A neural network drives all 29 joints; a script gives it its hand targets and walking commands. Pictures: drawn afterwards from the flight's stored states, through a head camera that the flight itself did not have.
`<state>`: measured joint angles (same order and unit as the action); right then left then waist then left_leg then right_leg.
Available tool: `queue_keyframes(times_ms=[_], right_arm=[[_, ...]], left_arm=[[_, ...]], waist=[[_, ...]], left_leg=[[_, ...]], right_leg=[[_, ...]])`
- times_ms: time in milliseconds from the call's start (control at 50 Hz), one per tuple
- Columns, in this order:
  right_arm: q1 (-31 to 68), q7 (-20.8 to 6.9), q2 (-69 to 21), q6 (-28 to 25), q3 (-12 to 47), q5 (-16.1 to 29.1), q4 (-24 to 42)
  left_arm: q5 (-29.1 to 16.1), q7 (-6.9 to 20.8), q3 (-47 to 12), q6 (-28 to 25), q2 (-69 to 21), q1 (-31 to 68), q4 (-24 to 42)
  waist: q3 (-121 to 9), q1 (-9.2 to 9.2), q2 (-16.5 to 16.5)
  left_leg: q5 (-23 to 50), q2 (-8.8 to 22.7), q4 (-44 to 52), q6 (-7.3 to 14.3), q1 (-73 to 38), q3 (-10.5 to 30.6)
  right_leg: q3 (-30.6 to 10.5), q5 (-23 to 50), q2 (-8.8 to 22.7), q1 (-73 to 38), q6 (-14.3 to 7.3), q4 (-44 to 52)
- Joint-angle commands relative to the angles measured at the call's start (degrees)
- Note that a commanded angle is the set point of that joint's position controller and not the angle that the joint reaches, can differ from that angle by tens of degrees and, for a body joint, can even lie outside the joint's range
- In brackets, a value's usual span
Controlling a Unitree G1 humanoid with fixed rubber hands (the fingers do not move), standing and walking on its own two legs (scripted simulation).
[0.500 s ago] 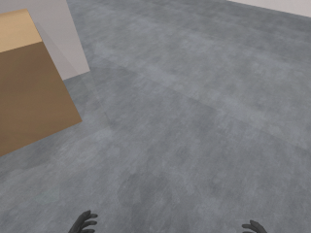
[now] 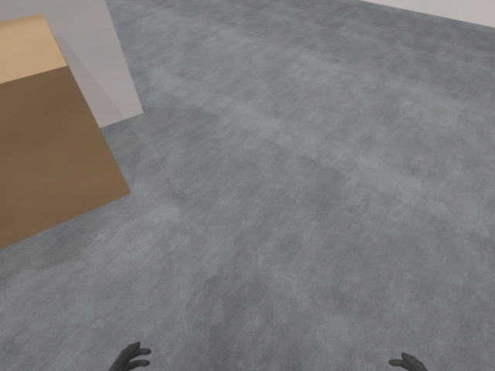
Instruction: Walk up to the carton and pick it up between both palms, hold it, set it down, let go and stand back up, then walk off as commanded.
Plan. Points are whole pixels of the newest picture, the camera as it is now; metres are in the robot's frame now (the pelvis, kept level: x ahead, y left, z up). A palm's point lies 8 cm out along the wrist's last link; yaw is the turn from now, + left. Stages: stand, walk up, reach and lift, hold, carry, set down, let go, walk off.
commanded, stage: stand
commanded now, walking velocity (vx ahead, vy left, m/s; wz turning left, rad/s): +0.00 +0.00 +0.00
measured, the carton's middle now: out of the picture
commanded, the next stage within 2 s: walk up in 1.24 s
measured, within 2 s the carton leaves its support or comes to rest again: neither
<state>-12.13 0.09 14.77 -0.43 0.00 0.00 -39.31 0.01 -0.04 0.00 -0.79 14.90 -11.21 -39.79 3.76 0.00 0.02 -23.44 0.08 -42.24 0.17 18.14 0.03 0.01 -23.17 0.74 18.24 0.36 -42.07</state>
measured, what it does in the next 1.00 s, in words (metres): stands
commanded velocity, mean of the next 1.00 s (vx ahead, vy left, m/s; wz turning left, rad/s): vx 0.00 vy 0.00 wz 0.00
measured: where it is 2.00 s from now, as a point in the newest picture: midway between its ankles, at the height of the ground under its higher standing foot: outside the picture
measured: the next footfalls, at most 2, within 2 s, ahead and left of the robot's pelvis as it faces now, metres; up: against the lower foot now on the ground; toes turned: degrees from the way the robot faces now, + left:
left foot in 1.74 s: +0.05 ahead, +0.22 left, +0.00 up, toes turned +9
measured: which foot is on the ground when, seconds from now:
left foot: down 0.00-1.00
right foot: down 0.00-1.00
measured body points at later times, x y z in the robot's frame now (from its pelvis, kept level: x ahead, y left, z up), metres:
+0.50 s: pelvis -0.01 +0.00 +0.00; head +0.01 +0.00 +0.45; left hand +0.12 +0.25 -0.11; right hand +0.11 -0.26 -0.11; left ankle -0.01 +0.12 -0.71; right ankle -0.01 -0.13 -0.71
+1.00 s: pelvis -0.03 +0.00 +0.00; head -0.02 +0.00 +0.45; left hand +0.09 +0.26 -0.11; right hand +0.09 -0.26 -0.12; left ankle -0.01 +0.12 -0.71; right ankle -0.01 -0.13 -0.71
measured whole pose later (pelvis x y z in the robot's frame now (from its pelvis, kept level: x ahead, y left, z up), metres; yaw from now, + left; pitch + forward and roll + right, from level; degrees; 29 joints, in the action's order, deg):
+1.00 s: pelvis -0.03 +0.00 +0.00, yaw +0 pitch -3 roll +0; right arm -12.1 0.3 15.6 -1.0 0.0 0.0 -44.8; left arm 0.0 0.0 0.0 -0.8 14.9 -11.2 -45.2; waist 3.8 0.0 0.2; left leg -21.1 0.1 -42.2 0.2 18.1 0.0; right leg 0.0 -20.9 0.7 18.2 0.3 -42.1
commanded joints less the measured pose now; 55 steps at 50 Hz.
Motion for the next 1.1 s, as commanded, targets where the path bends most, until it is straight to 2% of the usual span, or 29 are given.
queue_keyframes(times_ms=[0, 20, 60, 100, 120, 200, 220, 260, 280, 300, 320, 360, 420, 500, 520, 580, 600, 620, 700, 720, 780, 800, 840, 920, 960, 1000, 1040, 1060, 1080], right_arm=[[0.82, 1.41, 15.78, -3.34, -5.43, -1.73, 0.41], [3.98, 1.01, 17.16, -3.55, -6.15, -1.04, 1.82], [4.57, 0.73, 12.93, -3.59, -5.20, -1.49, 3.31], [4.32, 0.44, 14.42, -3.58, -5.36, -1.07, 2.21], [3.13, 0.60, 14.39, -3.58, -5.19, -1.22, 1.91], [3.23, 0.66, 14.56, -3.70, -4.67, -0.95, 0.74], [2.15, 1.03, 14.72, -3.49, -4.71, -1.33, 0.19], [1.87, 1.20, 15.37, -3.87, -4.81, -1.24, 0.35], [0.97, 1.20, 15.69, -4.02, -4.87, -1.61, 0.43], [2.54, 0.94, 15.10, -4.12, -4.77, -1.44, 0.63], [2.07, 1.40, 16.28, -4.04, -5.68, -1.13, 0.34], [1.44, 1.33, 17.02, -3.65, -5.34, -1.19, -0.77], [3.23, 0.90, 16.35, -3.46, -5.31, -1.37, -0.76], [2.85, 0.98, 14.77, -3.61, -4.74, -1.54, 0.01], [2.22, 1.36, 16.10, -3.41, -5.32, -1.10, -1.65], [3.00, 1.30, 16.30, -3.63, -5.01, -1.58, -1.86], [3.47, 1.18, 14.57, -3.36, -4.66, -1.25, -2.08], [4.81, 0.96, 13.91, -3.38, -4.27, -1.33, -1.56], [4.75, 1.09, 14.25, -3.07, -4.41, -0.96, -1.99], [2.37, 0.89, 14.68, -3.20, -4.32, -1.42, -2.30], [3.15, 0.63, 15.91, -3.31, -5.09, -0.81, -2.48], [3.65, 0.67, 16.97, -3.41, -5.27, -1.31, -3.22], [5.40, 1.46, 15.93, -3.93, -5.05, -1.77, -2.37], [5.83, 0.65, 16.34, -3.63, -4.98, -1.62, -3.05], [6.13, 0.66, 17.90, -3.40, -5.45, -1.35, -3.97], [3.15, 0.51, 16.15, -3.45, -5.20, -0.94, -3.78], [4.05, 0.44, 15.12, -2.91, -4.45, -1.06, -4.23], [5.31, 0.40, 14.24, -3.23, -4.43, -1.37, -4.23], [4.36, 0.62, 15.17, -3.46, -4.92, -1.18, -4.43]], left_arm=[[0.55, -0.47, 5.09, -2.92, 14.02, 1.50, 0.96], [1.05, -0.80, 5.30, -2.84, 14.18, 2.31, 1.46], [1.49, -0.92, 5.40, -2.44, 14.90, 3.07, 0.67], [1.25, -1.09, 5.83, -2.56, 15.21, 0.90, 0.97], [1.16, -1.00, 5.51, -2.41, 15.93, 1.62, 0.64], [0.62, -0.75, 5.52, -2.77, 14.40, 2.09, 1.13], [1.00, -1.09, 5.47, -2.22, 15.16, 2.04, 0.21], [0.83, -0.80, 5.30, -2.33, 15.01, 1.60, -0.36], [0.95, -1.09, 5.73, -2.52, 15.08, 2.68, 0.57], [0.91, -0.78, 5.78, -2.50, 15.41, 3.26, 0.89], [0.58, -0.64, 5.95, -2.22, 15.31, 2.29, 0.12], [0.73, -0.93, 4.83, -2.01, 13.92, 0.97, -0.44], [0.94, -0.81, 5.59, -2.50, 14.69, 2.68, -0.33], [0.78, -0.65, 5.20, -2.46, 15.77, 3.15, -0.52], [0.93, -0.69, 4.85, -2.57, 14.07, 3.49, -1.52], [0.43, -0.59, 4.86, -2.45, 14.58, 2.90, -1.65], [1.05, -0.60, 5.28, -2.64, 15.81, 3.96, -1.67], [1.07, -0.26, 5.25, -2.75, 15.36, 3.40, -1.00], [1.35, -0.29, 4.67, -2.42, 14.87, 3.60, -2.06], [1.25, -0.48, 5.06, -2.24, 15.17, 4.01, -2.60], [1.20, -0.17, 5.12, -2.73, 15.52, 2.29, -3.46], [0.57, -0.24, 5.19, -2.55, 15.57, 1.84, -3.95], [0.89, -0.33, 4.77, -2.07, 13.96, 3.92, -3.62], [1.19, -0.16, 4.35, -2.44, 14.18, 5.59, -4.01], [1.02, 0.05, 4.05, -2.09, 12.96, 2.94, -4.74], [0.88, -0.38, 4.47, -2.02, 14.87, 3.96, -4.84], [1.01, -0.23, 4.65, -2.30, 15.77, 3.92, -5.64], [0.57, -0.17, 4.49, -2.35, 14.91, 3.69, -5.32], [1.55, -0.46, 4.66, -2.72, 16.43, 5.90, -5.42]], waist=[[-7.83, 0.26, 0.32], [-9.30, 0.58, 5.40], [-11.17, -0.78, 0.01], [-10.66, 1.01, 1.71], [-10.94, -0.56, 2.47], [-10.52, 0.90, 3.20], [-8.28, -0.46, 2.71], [-8.89, -0.34, 1.81], [-10.73, -0.42, 6.48], [-9.42, -0.61, 6.70], [-9.33, -0.53, 2.62], [-8.50, -0.14, 4.82], [-8.67, 0.53, 1.75], [-7.35, -0.49, 3.06], [-8.17, -0.74, 0.10], [-7.80, -0.79, 3.21], [-7.27, -0.18, 0.38], [-7.78, 0.38, 3.95], [-5.37, -0.08, -0.61], [-4.48, -0.45, 3.54], [-7.93, -0.80, 0.22], [-7.31, 0.61, -0.21], [-2.35, 0.39, 3.93], [-4.93, -0.07, 0.88], [-1.81, 1.20, 2.45], [-3.15, -1.44, 1.52], [-2.82, -0.40, 3.25], [-3.78, 0.64, 1.32], [-2.92, -1.35, -1.87]], left_leg=[[21.75, 6.27, 8.61, 4.92, -2.87, 7.31], [22.61, 6.56, 7.18, 4.86, -3.69, 5.99], [23.70, 5.38, 6.02, 4.32, -4.26, 4.53], [22.36, 5.24, 6.90, 4.61, -3.16, 4.89], [25.10, 5.97, 6.40, 4.62, -5.05, 4.94], [23.97, 6.58, 8.90, 4.81, -4.94, 7.31], [24.96, 8.06, 9.35, 5.38, -4.69, 8.50], [24.52, 6.21, 7.58, 5.44, -4.82, 5.70], [26.39, 6.75, 8.75, 4.93, -6.46, 6.81], [26.34, 8.24, 9.20, 5.70, -4.78, 7.85], [26.35, 8.33, 8.17, 5.87, -4.82, 7.73], [27.93, 6.84, 7.35, 4.75, -5.70, 5.87], [18.77, 6.79, 9.33, 4.91, -1.77, 7.20], [16.95, 5.70, 9.97, 4.24, -2.23, 6.03], [17.81, 6.02, 9.12, 4.20, -3.50, 6.40], [16.95, 5.38, 8.75, 4.26, -4.06, 5.45], [17.53, 6.08, 10.93, 4.78, -2.57, 6.35], [16.82, 5.70, 11.00, 4.54, -2.19, 6.60], [14.15, 5.39, 9.52, 4.54, -1.72, 6.34], [12.17, 5.25, 11.44, 4.34, -2.30, 5.64], [12.40, 6.76, 12.04, 4.83, -1.11, 7.88], [11.89, 6.95, 12.53, 5.59, -1.03, 8.93], [10.61, 6.98, 13.53, 5.33, 1.61, 8.58], [9.59, 5.53, 12.64, 4.32, -0.70, 7.19], [7.59, 6.70, 14.53, 4.40, 0.96, 8.13], [7.91, 6.01, 12.82, 3.67, -0.66, 7.18], [6.06, 5.92, 14.14, 3.67, -1.07, 7.32], [7.15, 6.11, 13.18, 4.47, -1.59, 7.95], [7.87, 5.10, 12.73, 3.91, -1.56, 6.88]], right_leg=[[-3.40, 19.75, 4.76, -4.27, -5.16, 4.90], [-3.17, 20.32, 4.86, -3.84, -5.22, 6.12], [-3.39, 22.81, 5.07, -5.06, -6.11, 4.56], [-2.72, 20.80, 5.04, -5.64, -5.42, 4.70], [-3.07, 22.91, 4.56, -4.62, -5.16, 5.00], [-3.70, 22.07, 5.06, -4.87, -5.31, 4.77], [-3.08, 20.96, 4.74, -3.23, -4.80, 4.34], [-2.93, 21.36, 4.48, -4.54, -4.79, 5.80], [-3.13, 22.30, 5.09, -3.43, -4.93, 4.51], [-3.16, 21.38, 4.57, -3.10, -4.22, 3.37], [-2.40, 21.09, 4.30, -3.26, -4.07, 4.60], [-3.43, 19.65, 4.39, -3.12, -4.96, 6.05], [-3.89, 18.20, 4.30, -5.61, -5.26, 6.07], [-4.63, 17.24, 4.83, -3.84, -5.26, 7.30], [-4.52, 18.21, 5.69, -3.95, -5.78, 8.25], [-5.17, 17.77, 4.88, -3.14, -5.15, 9.18], [-3.98, 16.19, 5.18, -3.70, -5.11, 8.41], [-5.03, 15.78, 5.50, -3.82, -5.34, 8.46], [-5.97, 14.41, 5.62, -1.14, -5.55, 10.56], [-6.60, 12.02, 5.49, -1.63, -5.40, 11.03], [-5.17, 13.94, 4.70, -4.62, -5.15, 9.77], [-4.95, 13.41, 4.55, -5.30, -4.63, 9.21], [-5.37, 12.09, 4.73, -3.05, -4.52, 10.29], [-6.45, 9.30, 4.77, -1.68, -5.69, 10.59], [-4.78, 8.27, 4.01, -1.25, -4.62, 11.26], [-7.04, 7.55, 5.61, -0.59, -5.46, 13.44], [-7.15, 6.33, 5.77, -0.78, -5.10, 13.40], [-7.44, 6.93, 5.53, -0.60, -5.41, 13.70], [-8.25, 6.60, 5.77, 0.67, -5.22, 14.20]])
